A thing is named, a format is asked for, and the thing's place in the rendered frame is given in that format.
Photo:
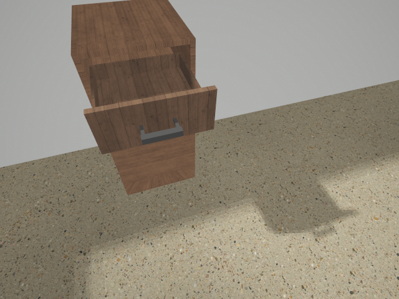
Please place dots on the drawer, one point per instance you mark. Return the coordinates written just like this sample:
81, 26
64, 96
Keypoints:
149, 91

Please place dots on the handle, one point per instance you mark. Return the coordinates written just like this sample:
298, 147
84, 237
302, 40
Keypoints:
161, 135

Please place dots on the cabinet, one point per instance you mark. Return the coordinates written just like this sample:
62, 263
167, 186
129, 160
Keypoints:
124, 30

